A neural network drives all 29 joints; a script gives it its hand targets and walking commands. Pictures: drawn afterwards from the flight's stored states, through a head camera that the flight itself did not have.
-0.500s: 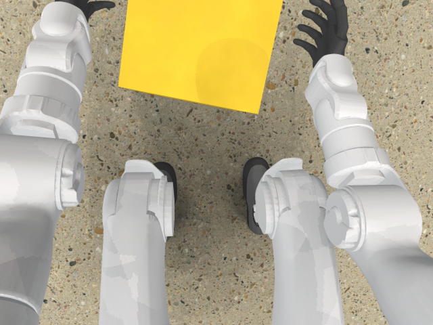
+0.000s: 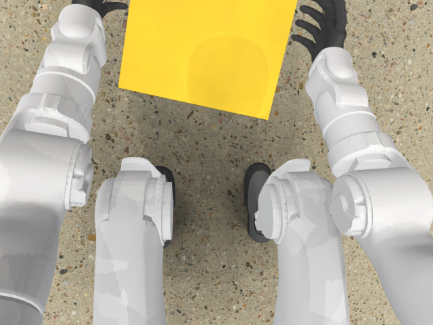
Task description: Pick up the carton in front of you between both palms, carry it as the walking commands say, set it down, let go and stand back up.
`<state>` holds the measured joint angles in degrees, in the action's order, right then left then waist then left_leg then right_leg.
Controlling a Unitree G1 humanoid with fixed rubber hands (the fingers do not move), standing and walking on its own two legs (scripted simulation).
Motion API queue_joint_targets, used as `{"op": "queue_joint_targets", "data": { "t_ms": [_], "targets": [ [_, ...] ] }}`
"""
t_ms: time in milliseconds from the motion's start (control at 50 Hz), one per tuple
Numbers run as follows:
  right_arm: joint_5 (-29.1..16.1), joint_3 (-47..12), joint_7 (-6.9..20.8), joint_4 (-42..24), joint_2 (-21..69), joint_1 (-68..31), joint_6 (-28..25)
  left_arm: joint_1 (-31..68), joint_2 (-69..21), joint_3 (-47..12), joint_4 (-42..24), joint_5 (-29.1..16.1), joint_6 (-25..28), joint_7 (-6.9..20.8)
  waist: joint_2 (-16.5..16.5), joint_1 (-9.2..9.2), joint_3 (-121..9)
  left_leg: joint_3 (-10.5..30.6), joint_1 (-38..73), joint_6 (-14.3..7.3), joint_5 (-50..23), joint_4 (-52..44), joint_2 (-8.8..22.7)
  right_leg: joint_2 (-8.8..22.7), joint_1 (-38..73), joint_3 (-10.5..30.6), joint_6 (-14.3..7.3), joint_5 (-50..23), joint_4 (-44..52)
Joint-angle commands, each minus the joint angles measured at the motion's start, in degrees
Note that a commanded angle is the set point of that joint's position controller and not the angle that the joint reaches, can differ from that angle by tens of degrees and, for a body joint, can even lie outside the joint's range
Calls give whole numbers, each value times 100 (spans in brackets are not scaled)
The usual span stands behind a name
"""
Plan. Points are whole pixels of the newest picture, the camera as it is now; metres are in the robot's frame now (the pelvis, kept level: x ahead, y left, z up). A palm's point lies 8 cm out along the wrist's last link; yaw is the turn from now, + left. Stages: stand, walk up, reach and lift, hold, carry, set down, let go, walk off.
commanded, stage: reach and lift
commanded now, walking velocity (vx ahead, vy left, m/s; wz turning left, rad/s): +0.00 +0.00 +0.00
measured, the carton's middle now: (204, 47) +0.50 +0.04 -0.25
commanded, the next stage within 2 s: none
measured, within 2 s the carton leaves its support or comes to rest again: leaves its support in 0.44 s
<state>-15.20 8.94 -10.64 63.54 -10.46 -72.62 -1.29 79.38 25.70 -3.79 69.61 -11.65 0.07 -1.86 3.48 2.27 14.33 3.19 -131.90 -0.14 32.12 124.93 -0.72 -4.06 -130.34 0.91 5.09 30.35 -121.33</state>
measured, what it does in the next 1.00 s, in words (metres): rises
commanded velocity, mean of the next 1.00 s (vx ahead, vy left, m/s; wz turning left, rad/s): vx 0.00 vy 0.00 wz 0.00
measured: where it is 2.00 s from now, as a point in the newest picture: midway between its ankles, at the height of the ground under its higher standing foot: (210, 218)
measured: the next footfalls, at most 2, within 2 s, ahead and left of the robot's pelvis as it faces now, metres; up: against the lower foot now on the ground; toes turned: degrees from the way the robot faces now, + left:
none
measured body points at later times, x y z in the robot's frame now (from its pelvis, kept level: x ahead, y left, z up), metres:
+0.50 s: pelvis +0.00 +0.00 -0.01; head +0.34 +0.06 +0.27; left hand +0.54 +0.18 -0.18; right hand +0.53 -0.12 -0.16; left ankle +0.11 +0.12 -0.34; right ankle +0.13 -0.13 -0.34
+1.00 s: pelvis +0.00 -0.01 +0.10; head +0.25 +0.04 +0.47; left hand +0.49 +0.20 +0.02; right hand +0.49 -0.11 +0.03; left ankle +0.11 +0.12 -0.34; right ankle +0.13 -0.14 -0.34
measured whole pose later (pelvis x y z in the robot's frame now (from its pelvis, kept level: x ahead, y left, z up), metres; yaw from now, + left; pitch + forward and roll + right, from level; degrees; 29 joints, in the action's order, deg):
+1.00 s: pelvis +0.00 -0.01 +0.10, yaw +5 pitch +41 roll -2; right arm 8.0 30.2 -7.6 38.4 4.9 -53.6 14.8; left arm 61.3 6.5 18.2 50.6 10.1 -15.6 -0.8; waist 1.8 0.7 -8.2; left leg 5.1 -116.7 2.6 29.0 105.0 -6.0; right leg -7.5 -115.2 4.7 5.4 29.9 -104.0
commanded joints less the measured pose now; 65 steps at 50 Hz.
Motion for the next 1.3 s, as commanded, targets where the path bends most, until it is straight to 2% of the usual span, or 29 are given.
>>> {"op": "queue_joint_targets", "data": {
  "t_ms": [0, 120, 160, 180, 240, 280, 340, 380, 460, 540, 580, 620, 700, 740, 820, 900, 960, 1120, 1280],
  "targets": [
    [30, 40, -2, -517, -145, -829, -135, 1434, 315, 56, -364, 31, 128, -21, -926, -151, -5738, 21, 3389, 21, -1467, -1321, 99, -37, 2549, -539, -45, -1390, 642],
    [-86, -293, -24, -427, 600, -1213, -196, 1863, -275, -152, -262, 17, 225, -82, -720, -305, -5868, -67, 3303, -65, -1349, -1386, 32, -150, 2869, -492, -44, -1392, 707],
    [84, -187, -54, -328, 738, -1185, -208, 1925, -564, -191, -209, 79, 229, -83, -761, -211, -5834, -71, 3312, -44, -1277, -1422, -14, -205, 2910, -534, -60, -1365, 723],
    [122, -337, 50, -438, 1411, -1482, -203, 2219, -1313, -412, -354, 58, 218, 40, -795, -174, -5841, -65, 3354, -63, -1259, -1428, -54, -270, 2885, -562, -77, -1366, 711],
    [353, -546, 496, -497, 3300, -2541, -64, 3056, -3308, -812, -402, 126, 83, 464, -865, -236, -5906, -57, 3285, -77, -1369, -1364, -189, -425, 2673, -573, -91, -1409, 564],
    [571, -513, 776, -602, 4069, -2993, 89, 3104, -4158, -696, -465, 263, -29, 702, -827, -308, -5805, -147, 3103, -79, -1288, -1307, -296, -504, 2607, -599, -117, -1292, 500],
    [722, -549, 1008, -855, 4774, -3290, 246, 3085, -4846, -531, -673, 361, -139, 902, -596, -405, -5912, -258, 3080, -121, -1416, -1187, -373, -602, 2588, -700, -120, -1356, 408],
    [727, -563, 1020, -918, 5053, -3248, 287, 3141, -5045, -522, -778, 391, -171, 880, -548, -418, -6129, -314, 3228, -102, -1602, -1140, -391, -629, 2643, -737, -89, -1513, 380],
    [415, -1037, 1055, -1615, 5767, -3381, 387, 3163, -5892, -956, -1659, 44, -237, 885, -727, -448, -7524, -477, 4159, -58, -2337, -1050, -502, -736, 3266, -798, -131, -2038, 329],
    [315, -1549, 992, -2614, 6063, -3422, 577, 2914, -6423, -1207, -2592, 5, -466, 768, -973, -470, -8923, -603, 5250, 23, -2657, -1157, -589, -777, 3613, -855, -137, -2063, 504],
    [354, -1779, 990, -3207, 6131, -3377, 727, 2650, -6713, -1290, -3096, 84, -669, 742, -1018, -417, -9346, -662, 5531, 46, -2502, -1311, -653, -790, 3791, -880, -147, -1901, 662],
    [506, -1908, 1024, -3536, 6203, -3298, 915, 2319, -7022, -1260, -3307, 241, -897, 783, -1012, -335, -9183, -670, 5479, 48, -2090, -1549, -710, -780, 3762, -885, -168, -1547, 893],
    [1086, -1478, 1174, -3099, 6434, -2864, 1287, 1782, -7481, -833, -2695, 730, -1276, 1021, -900, -157, -7627, -599, 4546, 44, -790, -2163, -768, -748, 3297, -846, -221, -538, 1456],
    [1343, -1209, 1254, -2790, 6549, -2708, 1410, 1656, -7620, -526, -2377, 992, -1381, 1135, -866, -129, -7151, -574, 4279, 40, -447, -2405, -783, -743, 3185, -801, -238, -308, 1690],
    [1674, -917, 1385, -2488, 6724, -2557, 1502, 1445, -7798, -36, -2028, 1371, -1451, 1254, -761, -150, -7002, -588, 4266, 35, -422, -2793, -816, -745, 3358, -711, -248, -300, 2134],
    [1818, -858, 1478, -2387, 6875, -2309, 1546, 1215, -7905, 179, -1946, 1576, -1469, 1295, -636, -194, -7232, -624, 4539, 31, -601, -3121, -848, -758, 3697, -673, -223, -411, 2532],
    [1817, -963, 1549, -2413, 7018, -2067, 1588, 1039, -7999, 151, -2084, 1617, -1497, 1327, -592, -234, -7505, -634, 4859, 36, -792, -3348, -862, -771, 4005, -647, -200, -549, 2787],
    [1489, -1788, 1674, -2769, 7438, -1408, 1688, 565, -8451, -597, -2834, 1308, -1580, 1337, -573, -281, -8084, -603, 5966, 101, -1417, -3877, -885, -790, 4898, -554, -168, -1008, 3392],
    [1361, -2224, 1728, -2868, 7620, -608, 1769, -77, -8682, -1038, -3186, 1121, -1649, 1301, -577, -253, -7680, -495, 6844, 153, -1553, -4554, -903, -756, 5719, -398, -194, -1081, 4138]
  ]
}}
